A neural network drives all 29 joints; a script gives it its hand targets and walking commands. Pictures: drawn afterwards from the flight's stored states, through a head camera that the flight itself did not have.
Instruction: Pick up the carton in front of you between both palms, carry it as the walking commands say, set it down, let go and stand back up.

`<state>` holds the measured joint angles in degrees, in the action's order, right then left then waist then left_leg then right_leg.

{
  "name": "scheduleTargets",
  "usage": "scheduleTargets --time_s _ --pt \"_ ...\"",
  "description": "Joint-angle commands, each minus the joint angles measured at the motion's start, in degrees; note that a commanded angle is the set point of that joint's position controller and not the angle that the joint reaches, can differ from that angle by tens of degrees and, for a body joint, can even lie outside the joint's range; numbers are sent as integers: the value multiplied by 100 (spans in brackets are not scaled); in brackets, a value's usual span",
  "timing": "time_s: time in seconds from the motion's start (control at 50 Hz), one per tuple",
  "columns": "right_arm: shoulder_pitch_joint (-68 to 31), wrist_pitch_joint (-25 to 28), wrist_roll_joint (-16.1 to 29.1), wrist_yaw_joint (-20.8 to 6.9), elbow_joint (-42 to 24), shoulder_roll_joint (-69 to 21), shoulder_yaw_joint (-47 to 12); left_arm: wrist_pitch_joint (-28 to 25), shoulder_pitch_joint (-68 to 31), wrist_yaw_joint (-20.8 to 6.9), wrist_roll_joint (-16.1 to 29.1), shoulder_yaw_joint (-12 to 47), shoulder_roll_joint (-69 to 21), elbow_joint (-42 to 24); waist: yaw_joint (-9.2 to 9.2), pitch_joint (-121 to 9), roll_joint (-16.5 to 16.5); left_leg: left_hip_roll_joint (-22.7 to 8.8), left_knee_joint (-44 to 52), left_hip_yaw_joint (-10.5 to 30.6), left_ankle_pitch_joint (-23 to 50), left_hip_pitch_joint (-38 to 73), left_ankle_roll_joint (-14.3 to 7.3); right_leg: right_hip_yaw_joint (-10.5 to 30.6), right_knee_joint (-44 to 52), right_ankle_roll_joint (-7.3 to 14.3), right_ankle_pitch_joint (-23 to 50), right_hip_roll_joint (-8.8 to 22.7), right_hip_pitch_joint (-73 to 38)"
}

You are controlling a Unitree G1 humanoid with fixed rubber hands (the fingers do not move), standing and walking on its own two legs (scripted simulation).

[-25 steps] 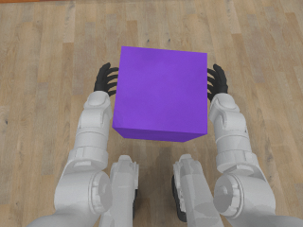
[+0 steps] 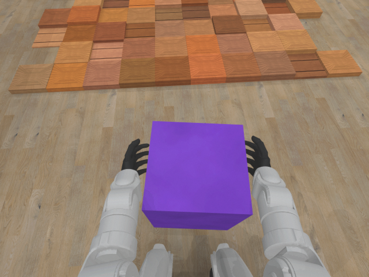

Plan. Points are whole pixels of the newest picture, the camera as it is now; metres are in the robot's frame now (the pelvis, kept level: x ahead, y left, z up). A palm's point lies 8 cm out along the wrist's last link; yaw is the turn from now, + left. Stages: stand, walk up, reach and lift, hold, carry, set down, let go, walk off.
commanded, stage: reach and lift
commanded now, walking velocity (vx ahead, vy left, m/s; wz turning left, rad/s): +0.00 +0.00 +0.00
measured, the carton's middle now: (193, 181) +0.36 +0.00 -0.10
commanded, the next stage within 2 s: hold in 1.52 s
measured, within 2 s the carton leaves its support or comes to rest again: neither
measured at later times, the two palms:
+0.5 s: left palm (108, 159) +0.33 +0.15 +0.12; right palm (288, 150) +0.33 -0.15 +0.12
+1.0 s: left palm (103, 155) +0.32 +0.15 +0.14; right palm (293, 146) +0.33 -0.15 +0.14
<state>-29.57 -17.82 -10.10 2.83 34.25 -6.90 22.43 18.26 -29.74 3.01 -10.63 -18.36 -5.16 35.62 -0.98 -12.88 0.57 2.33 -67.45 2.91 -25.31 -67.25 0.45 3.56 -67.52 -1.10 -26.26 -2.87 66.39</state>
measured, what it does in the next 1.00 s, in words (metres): rises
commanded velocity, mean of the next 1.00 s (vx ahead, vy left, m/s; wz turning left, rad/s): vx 0.00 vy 0.00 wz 0.00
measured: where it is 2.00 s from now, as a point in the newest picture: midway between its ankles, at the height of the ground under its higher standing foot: outside the picture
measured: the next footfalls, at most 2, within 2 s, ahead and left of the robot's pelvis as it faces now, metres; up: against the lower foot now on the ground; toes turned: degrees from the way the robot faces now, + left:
none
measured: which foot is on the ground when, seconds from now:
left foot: down 0.00-1.00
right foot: down 0.00-1.00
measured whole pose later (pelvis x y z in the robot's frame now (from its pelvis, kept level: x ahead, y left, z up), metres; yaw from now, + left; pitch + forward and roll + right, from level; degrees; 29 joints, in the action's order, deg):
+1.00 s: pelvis +0.02 +0.00 +0.11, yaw +0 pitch -5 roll +0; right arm -20.7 -34.5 -17.8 -1.0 22.3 -10.3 19.9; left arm 35.6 -19.4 -1.1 -17.7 -18.3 -9.9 21.4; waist 0.3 1.9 0.3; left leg 1.2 -25.9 3.5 -11.7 -9.3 0.3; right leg 4.4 -26.3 -0.2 -12.6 -1.5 8.7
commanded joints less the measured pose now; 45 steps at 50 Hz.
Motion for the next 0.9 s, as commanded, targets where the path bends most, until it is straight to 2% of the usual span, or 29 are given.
scheduleTargets --time_s 0.0,0.18,0.38,0.44,0.54,0.62,0.74,0.88 --pt "-2709 -38 649 -1378 296 -5965 -3405 -104 -2963 -1330 733 3197 -5982 -132 34 -3036 -112 550 1232 85 1467 2757 -59 -1 1267 72 1382 -558 -2102" --pt "-1939 -291 628 -1424 -7 -6019 -3705 159 -2234 -1418 789 3452 -6012 -484 48 -2185 -75 443 2386 212 2025 4137 -83 146 2422 107 2041 -408 -3622" --pt "-1325 -991 703 -1544 -642 -5978 -3996 888 -1614 -1539 885 3704 -5986 -1163 89 -1109 -61 306 3617 228 2583 5620 -64 184 3679 102 2600 -256 -5117" --pt "-1268 -1264 728 -1576 -861 -5914 -4040 1164 -1520 -1583 890 3725 -5930 -1370 95 -662 -37 271 3979 223 2491 5924 -68 174 4056 94 2527 -220 -5437" --pt "-1225 -1589 509 -1632 -725 -5751 -3578 1495 -1553 -1647 676 3286 -5707 -1286 102 244 -2 230 4389 150 1740 5970 -93 149 4478 157 1826 -175 -5560" --pt "-1632 -1615 368 -1713 -538 -5737 -3239 1537 -1959 -1724 523 2973 -5686 -1119 119 471 -44 198 4461 83 1232 5925 -127 111 4550 193 1290 -134 -5511" --pt "-2169 -1554 418 -1767 -697 -5873 -3335 1480 -2464 -1774 558 3053 -5830 -1258 126 12 -51 198 4419 64 1283 6080 -126 88 4498 186 1322 -136 -5714" --pt "-2081 -1591 420 -1762 -756 -5811 -3376 1525 -2365 -1762 554 3085 -5814 -1292 122 -118 -45 205 4515 48 1470 6273 -98 66 4571 163 1510 -163 -5870"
